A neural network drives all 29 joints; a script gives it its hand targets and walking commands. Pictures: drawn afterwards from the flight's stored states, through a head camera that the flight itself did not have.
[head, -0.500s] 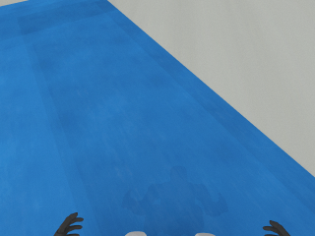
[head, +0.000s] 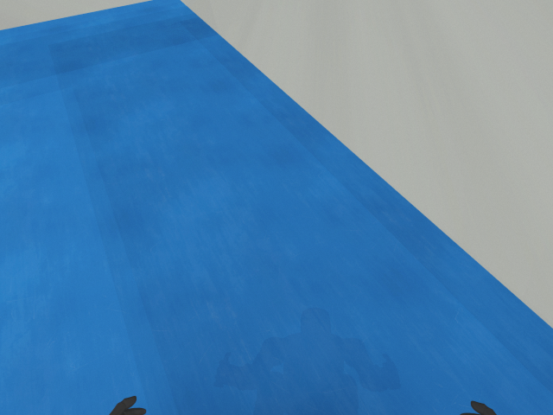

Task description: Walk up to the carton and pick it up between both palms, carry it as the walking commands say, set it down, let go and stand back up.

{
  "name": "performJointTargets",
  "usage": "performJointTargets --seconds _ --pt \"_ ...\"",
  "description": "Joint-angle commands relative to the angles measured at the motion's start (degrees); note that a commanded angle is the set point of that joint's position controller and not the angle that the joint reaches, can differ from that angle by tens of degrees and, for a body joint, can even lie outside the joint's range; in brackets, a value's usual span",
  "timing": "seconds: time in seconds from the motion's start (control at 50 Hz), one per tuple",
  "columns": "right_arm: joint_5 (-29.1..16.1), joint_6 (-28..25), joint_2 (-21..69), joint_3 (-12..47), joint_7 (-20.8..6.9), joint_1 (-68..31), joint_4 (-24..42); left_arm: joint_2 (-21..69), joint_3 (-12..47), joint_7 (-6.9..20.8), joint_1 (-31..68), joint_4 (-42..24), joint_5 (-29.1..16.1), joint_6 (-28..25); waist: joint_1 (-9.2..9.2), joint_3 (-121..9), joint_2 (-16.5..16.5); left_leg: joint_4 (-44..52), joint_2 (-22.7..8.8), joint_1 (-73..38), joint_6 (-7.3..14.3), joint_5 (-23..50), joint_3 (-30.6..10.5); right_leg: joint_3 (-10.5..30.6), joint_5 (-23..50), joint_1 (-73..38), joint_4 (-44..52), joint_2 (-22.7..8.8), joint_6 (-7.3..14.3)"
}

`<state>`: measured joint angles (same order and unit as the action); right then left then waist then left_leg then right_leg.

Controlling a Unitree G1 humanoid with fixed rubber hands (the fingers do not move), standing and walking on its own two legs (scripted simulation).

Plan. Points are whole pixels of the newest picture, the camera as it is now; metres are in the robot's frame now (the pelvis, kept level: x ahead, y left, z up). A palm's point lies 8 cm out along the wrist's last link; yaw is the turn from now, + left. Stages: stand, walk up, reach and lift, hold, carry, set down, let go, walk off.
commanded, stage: stand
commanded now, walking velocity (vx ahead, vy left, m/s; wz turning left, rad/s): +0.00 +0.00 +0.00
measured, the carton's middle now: out of the picture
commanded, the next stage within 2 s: walk up in 0.24 s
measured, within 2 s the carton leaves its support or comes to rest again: neither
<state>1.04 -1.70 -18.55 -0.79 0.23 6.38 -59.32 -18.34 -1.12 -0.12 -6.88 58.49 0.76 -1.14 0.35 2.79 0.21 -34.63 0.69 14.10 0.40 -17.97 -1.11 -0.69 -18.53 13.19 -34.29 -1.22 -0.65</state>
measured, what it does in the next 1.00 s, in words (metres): steps to the left, turning left: left foot, then right foot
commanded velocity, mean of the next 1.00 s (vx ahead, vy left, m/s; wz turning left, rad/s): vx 0.00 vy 0.00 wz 0.00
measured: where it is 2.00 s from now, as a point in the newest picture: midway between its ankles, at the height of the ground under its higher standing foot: (132, 398)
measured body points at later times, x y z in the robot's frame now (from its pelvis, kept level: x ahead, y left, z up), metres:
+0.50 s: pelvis -0.01 +0.00 +0.01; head +0.00 +0.00 +0.46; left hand +0.07 +0.29 -0.12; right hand +0.10 -0.30 -0.11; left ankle +0.01 +0.12 -0.73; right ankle +0.00 -0.13 -0.73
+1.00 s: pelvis +0.06 +0.09 +0.00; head +0.10 +0.09 +0.45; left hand +0.03 +0.44 -0.08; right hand +0.30 -0.15 -0.11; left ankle +0.02 +0.20 -0.71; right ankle +0.13 -0.01 -0.73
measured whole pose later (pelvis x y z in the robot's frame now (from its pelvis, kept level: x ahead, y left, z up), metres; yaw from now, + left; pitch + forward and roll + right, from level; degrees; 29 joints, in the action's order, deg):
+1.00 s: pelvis +0.06 +0.09 +0.00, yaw +31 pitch +1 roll +0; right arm 3.5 3.1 -25.3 -4.6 -9.7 10.6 -46.3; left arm -24.3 -3.3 -0.7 -8.8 50.9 1.3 -7.0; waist -4.2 2.4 -1.4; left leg -43.5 3.3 23.8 1.1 -20.0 -3.9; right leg -6.3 -15.1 17.6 -33.4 -3.1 1.2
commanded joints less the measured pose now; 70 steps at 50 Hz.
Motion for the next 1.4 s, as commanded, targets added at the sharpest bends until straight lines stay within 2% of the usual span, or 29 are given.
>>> performJointTargets --seconds 0.0,0.32,0.34,0.4,0.42,0.44,0.46,0.48,0.62,0.66,0.68,0.7,0.72,0.74,0.8,0.86,0.88,0.9,0.92,0.96,1.02,1.12,1.2,1.26,1.28,1.3,1.32,1.34,1.38 --pt "-0.4 -0.9 -12.4 -2.3 0.4 -3.6 3.4 -10.5 -1.8 -0.4 4.0 -2.8 -0.9 -1.3 -0.22 -4.2 -3.7 11.4 -6.2 -1.2 2.4 10.2 -6.9 4.8 9.5 -2.1 9.6 -4.3 2.5" --pt "-0.7 -0.4 -13.1 -2.6 0.0 -5.9 0.2 -12.2 -2.0 -0.3 3.4 1.0 -0.7 -1.1 0.09 -1.9 3.9 16.2 -6.5 -5.7 1.2 12.4 -6.7 5.4 9.3 -2.3 16.2 -5.5 2.4" --pt "-0.6 -0.5 -11.8 -2.0 0.0 -4.6 -0.6 -12.5 -2.2 -0.3 3.0 0.7 -0.5 -1.2 -0.1 -1.2 -1.4 16.4 -5.8 -5.1 1.4 10.9 -5.7 5.7 9.7 -3.8 16.6 -5.4 2.1" --pt "-0.5 -0.9 -12.9 -2.0 0.0 -4.6 -0.6 -10.8 -1.6 -0.5 3.2 0.8 -0.6 -1.4 -0.15 -0.8 -1.6 17.1 -6.6 -3.3 1.6 11.3 -5.8 5.0 11.6 -5.2 16.0 -5.9 2.2" --pt "2.8 2.6 -17.2 -6.0 -3.4 -8.8 11.6 -23.4 -6.7 -0.5 -2.7 -0.8 -0.4 -1.8 1.74 -2.4 -1.9 12.1 -2.4 21.2 4.8 0.1 -13.3 4.7 -1.6 -19.1 14.6 -8.3 6.9" --pt "3.0 3.3 -14.9 -5.9 -6.5 -10.5 14.4 -26.1 -8.0 -1.2 -4.8 -1.2 -0.2 -2.1 4.24 -2.9 7.5 -0.7 -1.6 29.1 3.9 -3.7 -6.4 13.4 -9.9 -21.6 21.5 -20.8 11.6" --pt "4.7 4.1 -13.5 -6.1 -7.4 -9.4 14.7 -27.9 -8.3 -2.0 -3.7 -2.3 0.4 -2.8 3.74 -1.1 8.6 -13.1 -6.3 29.4 0.6 -4.9 -3.8 14.5 -12.7 -15.0 26.9 -29.5 14.0" --pt "4.8 4.2 -14.0 -6.3 -8.0 -11.4 15.2 -25.5 -7.9 -2.0 -1.7 -4.9 1.0 -3.5 3.8 -0.5 5.0 -16.9 -8.8 26.5 0.0 -4.6 -3.4 13.2 -10.8 -9.9 27.2 -30.1 15.1" --pt "2.2 3.8 -15.2 -9.1 -12.1 -0.4 14.3 -23.9 -9.5 -0.9 5.7 -8.4 2.0 -5.1 -3.38 -8.5 8.9 -4.8 -8.9 8.5 0.7 -1.8 0.6 -3.8 -4.4 -4.1 16.0 -20.4 12.6" --pt "2.2 3.3 -15.7 -9.1 -12.1 1.2 13.2 -22.2 -9.3 -0.7 6.8 -9.2 2.1 -4.3 -4.79 -8.2 4.7 0.3 -5.2 2.4 2.4 1.5 3.3 -8.4 -8.6 2.3 9.3 -17.0 9.5" --pt "2.6 3.1 -17.7 -9.5 -11.5 6.8 12.2 -20.7 -8.4 -0.4 7.5 -10.2 2.2 -4.0 -7.28 -9.1 -3.4 3.4 -3.3 -5.9 4.3 -3.1 1.9 -12.1 -13.5 7.6 -1.9 -13.0 7.4" --pt "3.5 3.1 -24.6 -10.7 -10.5 10.4 11.9 -16.8 -6.8 0.0 8.7 -13.1 1.6 -3.9 -10.76 -4.1 -24.8 20.7 -11.7 -6.0 9.4 -17.0 -20.2 -15.9 -18.3 19.6 -20.0 -3.3 5.0" --pt "3.5 2.9 -27.4 -10.2 -10.1 5.4 13.5 -17.1 -6.7 0.5 9.6 -14.5 1.0 -4.0 -8.85 2.7 -27.1 28.2 -12.7 -8.4 13.1 -20.3 -36.3 -6.3 -21.1 32.5 -24.2 0.9 3.3" --pt "2.1 3.2 -26.5 -9.3 -10.0 4.1 15.3 -18.7 -6.9 0.4 10.3 -14.4 0.9 -4.6 -7.73 3.8 -18.6 26.7 -14.3 -6.0 16.8 -19.8 -36.3 -1.1 -18.8 30.3 -24.7 -1.7 2.3" --pt "2.2 2.6 -22.0 -8.1 -9.2 0.8 17.0 -19.4 -5.8 0.0 0.9 -10.2 -1.4 -6.5 -3.37 -3.3 -13.9 19.2 -12.4 -6.4 17.1 -0.6 -27.9 -0.7 -13.3 22.2 -11.9 -2.7 1.9" --pt "1.9 3.0 -21.6 -7.5 -10.3 -6.0 22.3 -20.7 -7.4 -1.2 -11.3 -7.5 -1.2 -6.6 3.45 -9.3 -11.6 12.0 -7.5 9.7 10.7 1.1 -18.1 -3.5 1.1 -5.0 9.9 -0.1 2.7" --pt "1.9 2.9 -18.6 -6.9 -10.2 -8.2 23.1 -24.8 -8.5 -1.8 -16.7 -6.1 0.1 -6.6 6.97 -12.1 -5.8 5.8 -0.7 22.3 4.2 -5.7 -9.8 0.5 2.3 -21.0 17.5 -3.7 4.5" --pt "1.5 2.5 -12.0 -5.0 -9.9 -7.5 23.9 -31.3 -10.1 -2.2 -17.8 -7.2 0.9 -6.4 8.62 -13.0 17.6 -12.1 4.3 36.8 2.6 -11.2 -1.1 22.1 -14.1 -30.4 25.8 -23.9 7.3" --pt "3.0 2.4 -16.7 -5.6 -9.2 -8.3 24.6 -33.4 -9.5 -2.7 -10.3 -9.9 1.2 -6.2 5.5 -11.1 9.4 -22.2 -3.2 36.5 0.2 -6.6 -3.7 29.3 -17.5 -20.7 26.2 -33.1 14.6" --pt "2.4 2.7 -20.6 -7.4 -10.3 -3.8 19.9 -27.2 -7.8 -1.7 -2.4 -12.4 0.4 -6.5 0.49 -6.0 3.7 -21.7 -7.1 26.6 0.5 0.9 -6.2 15.8 -10.4 -10.0 25.3 -27.2 11.5" --pt "1.8 2.9 -17.2 -6.6 -11.7 -5.6 19.4 -25.6 -7.6 -0.7 -4.9 -11.8 0.6 -7.0 1.16 -3.5 9.9 -15.7 -6.5 25.9 -1.0 2.7 -3.3 2.6 1.0 -15.7 23.1 -19.7 9.2" --pt "1.4 2.1 -16.1 -5.4 -12.0 -15.8 20.5 -25.5 -8.1 0.1 -12.2 -9.6 0.1 -5.9 5.16 1.2 6.6 -6.4 -6.7 25.8 -1.0 3.3 3.4 -7.3 23.9 -18.2 20.0 -20.3 11.0" --pt "0.2 1.7 -17.4 -6.4 -12.1 -15.0 18.6 -26.7 -8.6 -0.3 -9.6 -9.9 0.1 -6.1 3.59 -0.1 7.0 -1.4 -5.4 18.9 -0.2 2.3 6.4 -10.9 19.6 -13.6 16.9 -20.2 10.0" --pt "0.0 1.0 -20.8 -8.3 -10.8 -0.9 13.6 -24.2 -6.8 0.1 -5.0 -11.2 -0.4 -5.9 -6.04 -7.2 1.9 6.8 1.8 -6.6 5.6 -2.0 9.5 -18.4 28.8 -0.6 -7.3 -13.8 6.9" --pt "1.0 1.1 -28.5 -10.7 -9.8 11.2 11.1 -20.4 -6.1 0.3 -6.6 -12.6 -1.2 -6.3 -11.43 -14.2 -11.1 9.6 -9.3 -25.7 12.6 -6.2 -10.3 -19.7 22.3 17.7 -30.5 -9.1 3.2" --pt "0.3 1.0 -32.8 -11.4 -8.3 12.6 11.9 -17.9 -4.8 0.5 -4.6 -15.3 -1.3 -7.7 -12.42 -12.5 -22.9 16.0 -17.8 -37.4 18.3 4.1 -34.6 -13.2 -12.5 39.4 -38.1 0.9 0.0" --pt "-1.2 1.1 -28.9 -9.6 -7.2 11.6 13.2 -21.6 -5.7 0.4 -1.1 -15.1 -1.4 -8.2 -12.03 -12.5 -12.4 12.9 -18.8 -37.9 22.2 16.7 -33.9 -2.8 -14.1 40.6 -39.4 -2.9 1.4" --pt "-1.2 0.9 -26.7 -9.2 -6.2 10.7 12.5 -21.6 -4.8 0.5 1.0 -13.8 -2.2 -8.6 -10.36 -10.4 -7.2 9.5 -19.4 -37.3 22.2 33.0 -28.1 -2.2 -12.7 42.5 -40.3 -4.3 1.5" --pt "-0.7 0.7 -23.4 -8.7 -4.9 6.7 13.7 -21.1 -4.6 1.2 -4.2 -12.3 -2.5 -8.4 -5.09 -12.0 -4.5 7.4 -14.1 -30.9 16.1 39.3 -12.9 -1.0 -6.3 36.4 -29.1 -6.6 1.0"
